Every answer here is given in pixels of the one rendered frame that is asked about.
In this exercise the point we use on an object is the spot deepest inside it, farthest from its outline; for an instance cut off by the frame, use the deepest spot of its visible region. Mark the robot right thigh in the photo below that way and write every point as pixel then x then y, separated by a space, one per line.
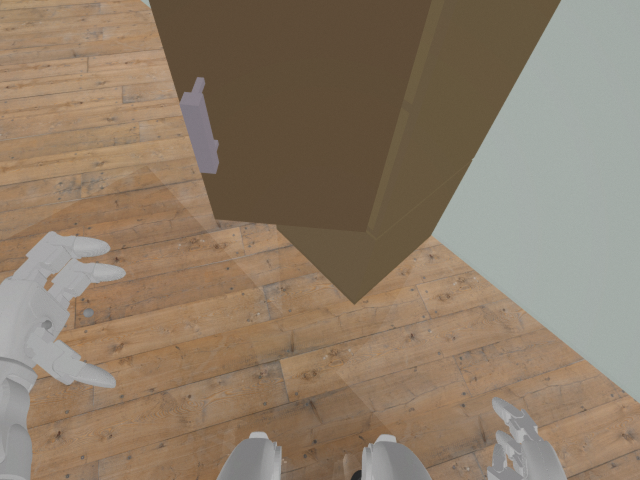
pixel 391 461

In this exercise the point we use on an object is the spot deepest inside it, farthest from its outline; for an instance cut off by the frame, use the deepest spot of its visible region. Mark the robot right hand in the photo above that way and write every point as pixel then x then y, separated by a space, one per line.
pixel 533 459

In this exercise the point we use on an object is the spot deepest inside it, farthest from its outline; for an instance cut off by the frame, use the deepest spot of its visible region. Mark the left robot forearm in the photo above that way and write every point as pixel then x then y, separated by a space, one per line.
pixel 16 381

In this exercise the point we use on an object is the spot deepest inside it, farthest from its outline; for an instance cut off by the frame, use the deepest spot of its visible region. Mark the robot left hand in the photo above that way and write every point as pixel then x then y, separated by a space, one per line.
pixel 25 305

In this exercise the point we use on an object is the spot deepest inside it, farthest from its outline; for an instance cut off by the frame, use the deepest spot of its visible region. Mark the handle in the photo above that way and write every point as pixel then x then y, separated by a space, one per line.
pixel 197 122

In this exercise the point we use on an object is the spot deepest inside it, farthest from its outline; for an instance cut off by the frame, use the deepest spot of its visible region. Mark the cupboard door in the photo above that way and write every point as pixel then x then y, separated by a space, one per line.
pixel 303 97

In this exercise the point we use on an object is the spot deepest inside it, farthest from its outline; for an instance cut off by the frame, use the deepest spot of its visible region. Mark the robot left shin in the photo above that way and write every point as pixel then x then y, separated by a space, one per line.
pixel 258 434

